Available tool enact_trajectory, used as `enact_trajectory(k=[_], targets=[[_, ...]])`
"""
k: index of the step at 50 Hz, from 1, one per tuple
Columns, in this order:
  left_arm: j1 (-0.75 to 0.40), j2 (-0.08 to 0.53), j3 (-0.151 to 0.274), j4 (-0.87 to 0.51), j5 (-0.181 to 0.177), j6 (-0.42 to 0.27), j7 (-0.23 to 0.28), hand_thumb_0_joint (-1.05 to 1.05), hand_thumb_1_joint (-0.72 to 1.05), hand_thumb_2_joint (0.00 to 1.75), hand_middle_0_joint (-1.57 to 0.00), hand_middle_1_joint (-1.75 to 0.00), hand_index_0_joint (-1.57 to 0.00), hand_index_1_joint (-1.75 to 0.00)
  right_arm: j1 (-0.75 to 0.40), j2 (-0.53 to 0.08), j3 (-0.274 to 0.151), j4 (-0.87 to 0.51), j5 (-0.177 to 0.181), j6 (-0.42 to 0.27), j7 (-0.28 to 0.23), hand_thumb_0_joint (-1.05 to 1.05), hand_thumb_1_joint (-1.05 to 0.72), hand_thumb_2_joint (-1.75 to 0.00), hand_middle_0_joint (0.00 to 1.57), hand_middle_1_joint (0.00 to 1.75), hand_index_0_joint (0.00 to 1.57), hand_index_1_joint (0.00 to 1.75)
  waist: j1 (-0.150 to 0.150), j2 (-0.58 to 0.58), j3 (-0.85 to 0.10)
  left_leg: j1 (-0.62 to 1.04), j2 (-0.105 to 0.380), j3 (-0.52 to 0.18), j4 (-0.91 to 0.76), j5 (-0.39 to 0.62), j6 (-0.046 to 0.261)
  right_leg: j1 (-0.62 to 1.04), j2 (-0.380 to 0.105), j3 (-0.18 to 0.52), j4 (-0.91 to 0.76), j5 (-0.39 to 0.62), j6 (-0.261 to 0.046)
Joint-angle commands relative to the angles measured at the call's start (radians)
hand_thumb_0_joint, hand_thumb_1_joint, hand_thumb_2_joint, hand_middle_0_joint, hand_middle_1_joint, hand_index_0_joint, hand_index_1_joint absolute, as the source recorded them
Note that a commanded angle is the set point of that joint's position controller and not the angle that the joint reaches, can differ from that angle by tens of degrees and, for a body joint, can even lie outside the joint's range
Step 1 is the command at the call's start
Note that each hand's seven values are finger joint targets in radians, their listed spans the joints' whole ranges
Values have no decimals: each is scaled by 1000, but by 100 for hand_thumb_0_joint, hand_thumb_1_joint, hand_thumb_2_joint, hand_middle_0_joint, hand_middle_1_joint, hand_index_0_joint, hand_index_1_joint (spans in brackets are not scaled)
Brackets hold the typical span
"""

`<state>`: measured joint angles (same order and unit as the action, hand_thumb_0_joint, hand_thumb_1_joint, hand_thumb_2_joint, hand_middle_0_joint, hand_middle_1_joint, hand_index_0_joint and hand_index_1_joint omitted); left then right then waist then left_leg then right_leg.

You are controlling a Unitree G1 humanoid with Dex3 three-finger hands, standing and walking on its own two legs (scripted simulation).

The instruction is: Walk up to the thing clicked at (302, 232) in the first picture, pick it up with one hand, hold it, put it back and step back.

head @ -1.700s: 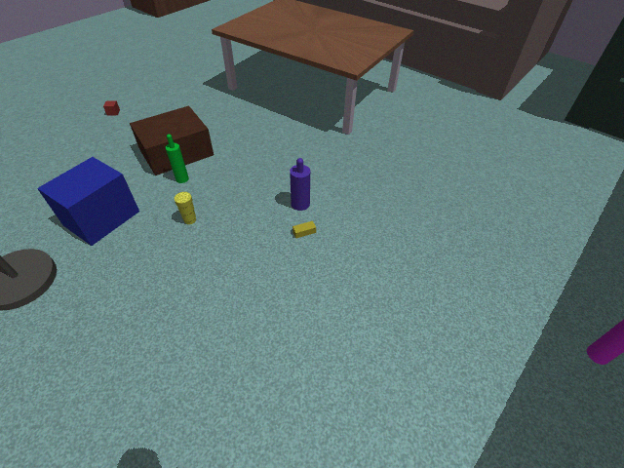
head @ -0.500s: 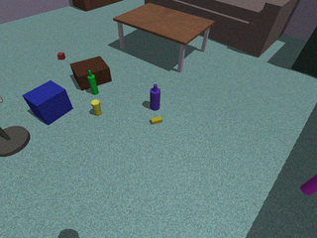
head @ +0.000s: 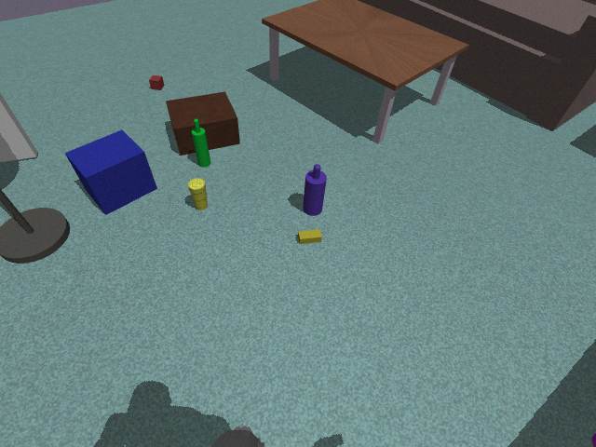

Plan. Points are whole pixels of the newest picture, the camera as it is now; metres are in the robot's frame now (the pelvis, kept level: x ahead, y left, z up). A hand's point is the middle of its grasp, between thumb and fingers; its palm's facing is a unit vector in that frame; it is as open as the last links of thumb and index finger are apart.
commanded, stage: walk up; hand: left
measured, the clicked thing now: (309, 236) +1.03 +0.01 -0.75
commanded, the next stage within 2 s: none
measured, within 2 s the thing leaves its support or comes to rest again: neither
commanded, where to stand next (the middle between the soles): +0.74 -0.34 m, yaw +10 degrees
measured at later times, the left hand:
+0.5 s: hand (194, 372) +0.26 +0.19 -0.15, palm faces +0.06 -0.91 -0.42, open 7.4 cm
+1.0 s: hand (278, 298) +0.41 +0.07 -0.16, palm faces +0.05 -0.96 -0.28, open 7.4 cm
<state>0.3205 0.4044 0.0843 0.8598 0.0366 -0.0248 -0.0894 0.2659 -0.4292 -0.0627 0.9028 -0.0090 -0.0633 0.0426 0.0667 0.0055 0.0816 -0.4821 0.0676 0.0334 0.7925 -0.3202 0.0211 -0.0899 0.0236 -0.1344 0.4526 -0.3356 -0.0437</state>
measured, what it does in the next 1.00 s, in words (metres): walks ahead: left foot, then right foot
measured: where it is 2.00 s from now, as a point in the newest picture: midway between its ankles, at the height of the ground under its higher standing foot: (412, 324)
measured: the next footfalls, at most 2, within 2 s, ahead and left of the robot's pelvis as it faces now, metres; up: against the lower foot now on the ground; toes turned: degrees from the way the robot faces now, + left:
left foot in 0.08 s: +0.18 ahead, +0.10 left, +0.00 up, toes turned +6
right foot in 0.44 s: +0.32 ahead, -0.26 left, +0.00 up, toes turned -2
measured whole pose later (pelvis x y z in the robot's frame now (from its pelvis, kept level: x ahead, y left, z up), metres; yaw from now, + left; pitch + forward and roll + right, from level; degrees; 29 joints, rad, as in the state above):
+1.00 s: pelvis +0.37 -0.20 -0.01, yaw +6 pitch -3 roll +1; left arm 0.28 0.44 0.08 0.80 0.03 0.03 -0.10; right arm 0.35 -0.42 -0.03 0.83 -0.01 -0.12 -0.02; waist 0.01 -0.11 0.08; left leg -0.29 0.06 0.08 0.63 -0.30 0.00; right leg -0.54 -0.10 0.04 1.02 -0.37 0.00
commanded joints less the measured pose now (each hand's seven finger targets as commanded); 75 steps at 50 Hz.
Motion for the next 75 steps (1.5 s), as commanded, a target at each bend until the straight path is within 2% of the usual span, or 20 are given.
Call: enact_trajectory(k=[1,3,5,11,21,22,23,24,25,29,34,37,40,46,51,57,59,63,71,75], targets=[[-51,261,68,-127,-9,-24,17,0,90,90,-20,-30,-20,-30,43,-156,-58,-94,4,-37,-17,0,-90,-90,20,30,20,30,-54,-83,-57,187,-36,65,-223,144,13,-53,-237,121,-19,363,-145],[-13,202,40,-152,-14,-18,19,0,90,90,-20,-30,-20,-30,219,-219,-92,-60,-6,-48,-42,0,-90,-90,20,30,20,30,-140,91,-173,579,-53,24,-277,165,60,-258,-146,36,341,394,-85],[27,194,46,-176,-13,-11,26,0,90,90,-20,-30,-20,-30,297,-387,-134,-109,-11,-51,-68,0,-90,-90,20,30,20,30,-169,230,-264,713,380,-799,-495,-248,261,-629,3,130,749,-248,-7],[55,243,67,-96,-7,5,1,0,90,90,-20,-30,-20,-30,58,-285,-81,-158,11,-60,-64,0,-90,-90,20,30,20,30,-46,100,-5,183,216,-263,-473,-55,210,-457,-174,203,612,-75,36],[100,258,112,-50,6,5,-27,0,90,90,-20,-30,-20,-30,-41,-298,-85,-153,-15,-45,-56,0,-90,-90,20,30,20,30,49,38,-48,-97,96,-74,-214,-316,114,-13,-72,16,222,23,32],[185,292,126,-30,13,-4,-17,0,90,90,-20,-30,-20,-30,-8,-239,-64,-147,-19,-37,-60,0,-90,-90,20,30,20,30,96,-124,-71,-172,39,-18,38,-295,90,91,-65,55,155,-85,15],[266,390,145,-36,26,-17,-2,0,90,90,-20,-30,-20,-30,-25,-151,-34,-174,-4,-41,-65,0,-90,-90,20,30,20,30,145,-418,-47,-368,-98,32,412,-281,41,109,-293,514,-115,-420,-69],[137,406,125,-85,5,-23,6,0,90,90,-20,-30,-20,-30,-24,-197,-49,-173,5,-35,-81,0,-90,-90,20,30,20,30,80,-362,-3,-377,-89,-81,504,-263,29,-23,-429,805,-299,-460,-152],[35,403,120,-126,-7,-23,12,0,90,90,-20,-30,-20,-30,-6,-248,-55,-147,14,-39,-83,0,-90,-90,20,30,20,30,29,-243,26,-340,-24,-127,513,-197,29,-93,-441,783,-298,-475,-187],[-29,304,87,-116,-5,-29,25,0,90,90,-20,-30,-20,-30,106,-240,-55,-47,15,-46,-57,0,-90,-90,20,30,20,30,-32,-226,19,-143,23,-43,260,-106,21,-189,-295,379,-163,-200,-186],[5,278,71,-143,-2,-30,26,0,90,90,-20,-30,-20,-30,74,-191,-43,-84,9,-58,-45,0,-90,-90,20,30,20,30,-8,-185,-69,-8,-17,36,-32,-39,17,-92,-293,259,-54,197,-206],[-58,248,46,-180,-15,-14,21,0,90,90,-20,-30,-20,-30,217,-185,-56,-50,8,-73,-61,0,-90,-90,20,30,20,30,-109,-69,-132,344,-73,88,-273,191,27,-235,-221,124,173,298,-145],[28,227,42,-194,-13,11,25,0,90,90,-20,-30,-20,-30,281,-408,-119,-105,0,-75,-97,0,-90,-90,20,30,20,30,-141,128,-211,622,421,-778,-485,-182,256,-690,-45,191,731,-226,-3],[53,245,63,-116,-9,22,10,0,90,90,-20,-30,-20,-30,114,-296,-71,-116,8,-78,-84,0,-90,-90,20,30,20,30,-52,112,-6,218,230,-242,-446,117,198,-513,-158,216,632,-25,40],[-68,209,65,-146,-8,29,-23,0,90,90,-20,-30,-20,-30,117,-347,-90,-114,-3,-80,-73,0,-90,-90,20,30,20,30,-82,189,-30,201,213,-155,-434,-8,194,-443,-163,157,381,20,40],[136,288,115,-34,4,12,-10,0,90,90,-20,-30,-20,-30,53,-261,-57,-105,-20,-38,-77,0,-90,-90,20,30,20,30,61,-89,-105,-135,88,8,28,-248,95,79,-54,71,183,-78,12],[145,399,116,-72,-2,-7,12,0,90,90,-20,-30,-20,-30,-29,-229,-41,-147,4,-32,-91,0,-90,-90,20,30,20,30,88,-335,-33,-378,-62,-32,472,-270,28,-4,-410,793,-255,-399,-164],[-40,315,87,-115,-13,-14,32,0,90,90,-20,-30,-20,-30,129,-259,-43,-28,14,-45,-76,0,-90,-90,20,30,20,30,-41,-218,-15,-189,42,-43,322,-103,24,-149,-310,477,-140,-240,-190],[-24,276,53,-153,-10,-15,27,0,90,90,-20,-30,-20,-30,110,-206,-38,-50,0,-53,-52,0,-90,-90,20,30,20,30,-30,-158,-50,37,-16,43,-30,-9,16,-181,-300,330,-102,-31,-206],[-67,178,5,-187,-19,-3,21,0,90,90,-20,-30,-20,-30,311,-281,-80,-7,-14,-75,-77,0,-90,-90,20,30,20,30,-176,124,-105,579,52,-183,-345,-62,83,-560,-131,122,355,-18,-77]])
